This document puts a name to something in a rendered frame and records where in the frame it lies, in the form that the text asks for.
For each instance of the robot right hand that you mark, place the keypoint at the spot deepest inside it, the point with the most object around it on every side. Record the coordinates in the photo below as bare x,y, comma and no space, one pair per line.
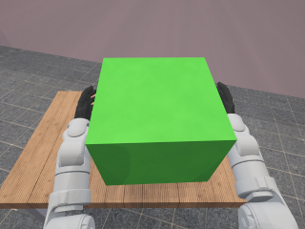
226,98

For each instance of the table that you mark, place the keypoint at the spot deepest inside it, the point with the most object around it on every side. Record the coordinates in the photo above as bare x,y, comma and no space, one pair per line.
31,179

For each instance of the left robot upper arm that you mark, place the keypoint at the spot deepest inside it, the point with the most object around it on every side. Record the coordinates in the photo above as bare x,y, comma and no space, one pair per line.
82,221

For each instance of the robot left hand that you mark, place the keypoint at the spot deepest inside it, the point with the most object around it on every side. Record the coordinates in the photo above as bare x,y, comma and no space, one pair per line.
84,105

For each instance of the right robot upper arm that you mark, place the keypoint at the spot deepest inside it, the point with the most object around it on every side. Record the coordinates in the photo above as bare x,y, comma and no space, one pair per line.
265,215

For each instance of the right robot forearm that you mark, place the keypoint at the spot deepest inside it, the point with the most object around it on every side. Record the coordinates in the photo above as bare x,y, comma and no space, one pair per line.
252,180

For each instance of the left robot forearm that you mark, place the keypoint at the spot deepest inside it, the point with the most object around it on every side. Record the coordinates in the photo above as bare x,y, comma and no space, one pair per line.
72,172

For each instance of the carton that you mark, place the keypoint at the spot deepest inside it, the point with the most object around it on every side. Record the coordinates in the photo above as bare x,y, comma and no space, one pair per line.
157,120

